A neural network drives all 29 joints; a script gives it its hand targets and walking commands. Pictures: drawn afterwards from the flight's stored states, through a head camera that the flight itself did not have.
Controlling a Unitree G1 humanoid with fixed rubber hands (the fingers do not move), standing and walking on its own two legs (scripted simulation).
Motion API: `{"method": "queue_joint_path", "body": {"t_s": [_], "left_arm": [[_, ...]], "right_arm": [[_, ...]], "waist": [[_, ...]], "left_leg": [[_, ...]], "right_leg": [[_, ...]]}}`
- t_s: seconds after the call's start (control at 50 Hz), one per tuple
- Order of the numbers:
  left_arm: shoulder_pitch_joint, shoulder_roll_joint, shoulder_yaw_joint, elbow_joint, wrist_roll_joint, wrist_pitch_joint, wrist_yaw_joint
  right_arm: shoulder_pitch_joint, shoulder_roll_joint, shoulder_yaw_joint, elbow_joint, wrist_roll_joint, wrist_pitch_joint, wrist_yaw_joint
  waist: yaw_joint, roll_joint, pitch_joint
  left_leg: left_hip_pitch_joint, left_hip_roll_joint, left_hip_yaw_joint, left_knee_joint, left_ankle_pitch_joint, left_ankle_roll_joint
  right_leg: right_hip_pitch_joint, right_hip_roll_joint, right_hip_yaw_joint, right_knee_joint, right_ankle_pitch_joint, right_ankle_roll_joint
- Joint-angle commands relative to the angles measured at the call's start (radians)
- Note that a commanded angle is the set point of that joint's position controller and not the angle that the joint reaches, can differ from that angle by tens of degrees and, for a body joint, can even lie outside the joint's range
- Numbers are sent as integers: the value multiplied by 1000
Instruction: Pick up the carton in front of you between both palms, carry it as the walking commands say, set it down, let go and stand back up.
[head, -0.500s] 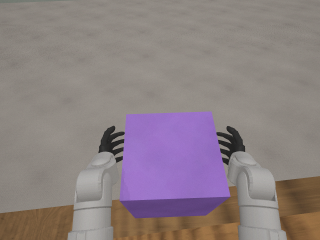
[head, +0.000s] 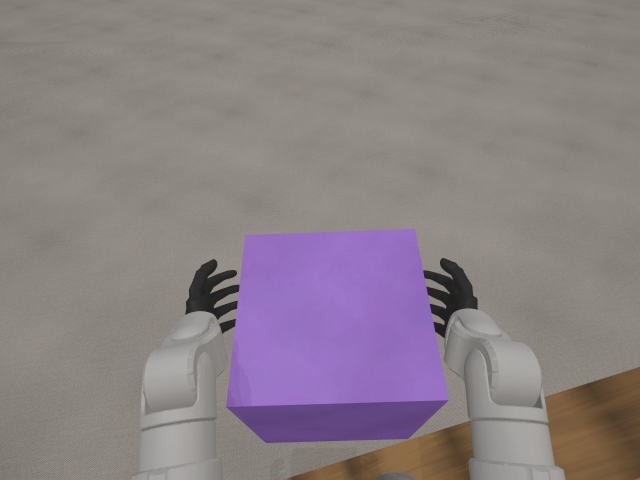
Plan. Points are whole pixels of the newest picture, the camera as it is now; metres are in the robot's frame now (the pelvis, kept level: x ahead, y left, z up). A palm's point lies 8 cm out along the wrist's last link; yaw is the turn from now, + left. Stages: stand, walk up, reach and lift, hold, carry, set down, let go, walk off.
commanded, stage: carry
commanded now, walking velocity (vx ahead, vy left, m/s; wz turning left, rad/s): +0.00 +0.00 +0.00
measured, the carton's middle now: (333, 345) +0.32 -0.02 -0.01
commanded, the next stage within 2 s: none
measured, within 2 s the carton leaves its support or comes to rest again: neither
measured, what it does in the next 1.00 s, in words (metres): goes down: right foot 0.10 m lower, then left foot 0.10 m lower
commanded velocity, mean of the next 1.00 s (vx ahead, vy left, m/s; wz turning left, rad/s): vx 0.47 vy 0.00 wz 0.00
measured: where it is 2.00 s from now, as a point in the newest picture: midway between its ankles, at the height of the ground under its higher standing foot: (301, 243)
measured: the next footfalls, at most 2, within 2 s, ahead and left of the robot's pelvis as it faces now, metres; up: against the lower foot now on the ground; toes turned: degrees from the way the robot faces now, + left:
right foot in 0.24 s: +0.32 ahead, -0.08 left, -0.10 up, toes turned -2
left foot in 0.68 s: +0.69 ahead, +0.07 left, -0.21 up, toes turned +3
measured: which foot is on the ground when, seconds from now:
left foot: down 0.00-0.26, up 0.28-0.66, down 0.68-1.00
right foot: up 0.00-0.22, down 0.24-0.70, up 0.72-1.00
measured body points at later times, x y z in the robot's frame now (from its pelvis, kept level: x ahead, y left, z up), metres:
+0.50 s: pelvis +0.34 -0.03 -0.11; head +0.37 -0.03 +0.34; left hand +0.65 +0.15 -0.05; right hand +0.68 -0.16 -0.06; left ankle +0.42 +0.13 -0.77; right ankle +0.28 -0.08 -0.81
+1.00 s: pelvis +0.71 +0.01 -0.18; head +0.76 +0.02 +0.26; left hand +1.05 +0.15 -0.14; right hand +1.03 -0.16 -0.13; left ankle +0.65 +0.06 -0.91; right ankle +0.83 -0.13 -0.84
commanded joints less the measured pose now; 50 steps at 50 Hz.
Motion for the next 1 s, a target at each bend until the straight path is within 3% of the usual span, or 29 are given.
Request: {"method": "queue_joint_path", "body": {"t_s": [0.0, 0.02, 0.08, 0.12, 0.14, 0.18, 0.22, 0.24, 0.26, 0.28, 0.3, 0.32, 0.34, 0.36, 0.38, 0.42, 0.48, 0.6, 0.62, 0.66, 0.68, 0.7, 0.72, 0.74, 0.76, 0.8, 0.84, 0.88, 0.98], "left_arm": [[-514, -734, -592, -87, -139, -27, -15], [-514, -736, -605, -100, -145, -35, -18], [-512, -723, -635, -138, -151, -48, -22], [-491, -695, -643, -161, -161, -48, -19], [-476, -667, -636, -165, -159, -44, -15], [-420, -614, -606, -152, -142, -30, -3], [-387, -570, -581, -140, -128, -10, 1], [-364, -548, -566, -119, -113, 2, 2], [-376, -518, -558, -76, -119, 11, 12], [-387, -536, -577, -73, -147, 18, 15], [-422, -571, -602, -93, -173, 19, 13], [-469, -620, -628, -110, -200, 19, 6], [-524, -663, -651, -121, -223, 15, -5], [-575, -706, -674, -133, -254, 9, -20], [-614, -741, -697, -145, -272, -1, -34], [-638, -780, -713, -145, -289, -16, -57], [-579, -800, -723, -119, -289, -35, -73], [-481, -716, -713, -112, -273, -41, -56], [-464, -700, -709, -105, -263, -34, -50], [-462, -678, -701, -92, -245, -22, -38], [-480, -662, -686, -99, -232, -15, -32], [-477, -659, -686, -96, -233, 3, -27], [-437, -635, -663, -93, -230, 15, -17], [-428, -626, -639, -122, -225, 16, -8], [-476, -647, -632, -136, -209, 17, -1], [-478, -681, -586, -116, -171, 4, 1], [-471, -704, -579, -114, -142, -19, -7], [-466, -717, -592, -117, -131, -38, -12], [-462, -717, -646, -155, -136, -59, -22]], "right_arm": [[-649, 769, 646, -163, 234, -60, 73], [-626, 776, 651, -155, 233, -66, 78], [-565, 760, 646, -141, 218, -77, 78], [-533, 725, 634, -153, 208, -78, 68], [-510, 700, 625, -146, 200, -75, 61], [-470, 663, 620, -133, 186, -62, 50], [-457, 643, 608, -136, 164, -49, 38], [-468, 619, 582, -131, 141, -37, 29], [-461, 609, 552, -114, 122, -19, 24], [-445, 577, 522, -102, 114, -8, 15], [-457, 578, 506, -113, 106, -8, 9], [-474, 595, 482, -107, 99, -10, 5], [-501, 624, 467, -101, 89, -16, 10], [-510, 650, 464, -82, 78, -23, 13], [-516, 675, 464, -73, 74, -33, 18], [-543, 727, 496, -83, 74, -54, 31], [-543, 739, 540, -113, 86, -78, 42], [-513, 651, 553, -182, 79, -83, 30], [-491, 629, 544, -177, 73, -76, 27], [-421, 579, 513, -154, 58, -59, 21], [-400, 545, 494, -149, 48, -51, 22], [-412, 521, 479, -123, 45, -42, 16], [-381, 519, 482, -106, 64, -31, 8], [-380, 549, 510, -122, 93, -29, 6], [-417, 603, 530, -136, 126, -29, 14], [-536, 684, 597, -186, 178, -39, 36], [-609, 746, 647, -212, 230, -58, 63], [-621, 773, 678, -211, 253, -74, 83], [-533, 756, 673, -178, 228, -86, 93]], "waist": [[30, 123, -300], [34, 134, -312], [-18, 36, -269], [-58, 47, -226], [-46, 95, -221], [22, 107, -285], [175, 44, -352], [219, -120, -313], [139, -258, -394], [166, -224, -435], [173, -169, -395], [170, -39, -365], [157, -17, -338], [132, 56, -274], [136, 34, -255], [144, -70, -305], [184, -47, -289], [234, -121, -236], [224, -125, -229], [79, -72, -312], [44, 35, -365], [63, 232, -472], [3, 266, -558], [-19, 213, -560], [-21, 73, -471], [10, 8, -396], [39, 19, -367], [44, 85, -357], [12, 104, -311]], "left_leg": [[291, 301, -414, -214, 631, 127], [304, 280, -368, -190, 701, 106], [332, 150, -232, -113, 488, 78], [198, 112, -194, -105, 400, 69], [171, 117, -185, -75, 402, 57], [199, 123, -150, 92, 476, 21], [120, 126, -85, 471, 636, -34], [-94, 30, -46, 714, 80, -69], [-350, -2, -122, 830, -184, -95], [-473, 25, -143, 838, -169, -98], [-562, 61, -176, 782, -141, -81], [-577, 92, -211, 705, -78, -81], [-555, 104, -215, 647, -59, -81], [-468, 123, -215, 493, -3, -102], [-388, 122, -182, 375, -6, -120], [-338, 115, -145, 392, 182, -116], [-415, 106, -107, 55, 517, -106], [-100, 43, -10, -356, 823, -52], [-58, 44, -5, -400, 817, -43], [256, 70, 32, -439, 749, -31], [468, 147, -54, -344, 762, -34], [811, 359, -328, -66, 1180, 78], [930, 466, -591, -132, 940, 201], [858, 474, -726, -272, 503, 256], [745, 392, -686, -330, 447, 210], [550, 380, -604, -311, 610, 194], [430, 335, -500, -348, 513, 155], [434, 308, -430, -351, 617, 140], [469, 216, -237, -361, 904, 74]], "right_leg": [[-69, -38, -30, -118, 238, -7], [-71, -36, -39, -148, 292, -11], [-62, -14, -85, -556, 646, -3], [156, 46, -156, -720, 758, -1], [220, 61, -172, -748, 784, -8], [346, 70, -195, -695, 823, -40], [623, 32, -168, -810, 723, -71], [766, -75, -40, -781, 809, -87], [1009, -258, 292, -598, 1090, -188], [1055, -323, 444, -652, 799, -269], [964, -314, 530, -710, 492, -321], [883, -316, 575, -722, 398, -320], [794, -320, 581, -698, 469, -321], [626, -308, 488, -725, 522, -304], [532, -274, 426, -759, 481, -283], [546, -256, 340, -724, 654, -253], [615, -105, 184, -619, 551, -190], [569, -32, 84, -512, 386, -127], [586, -31, 78, -457, 411, -120], [514, -27, 26, -155, 572, -87], [332, 14, -24, 90, 287, -64], [15, 52, -25, 274, -175, -16], [-170, 64, -2, 403, -185, 10], [-242, 44, 7, 403, -134, 11], [-277, 15, 11, 306, -16, -5], [-226, -13, 20, 208, 49, 4], [-165, -40, 6, 85, 46, 8], [-184, -52, -25, -9, 97, 15], [-91, -17, -113, -422, 333, -1]]}}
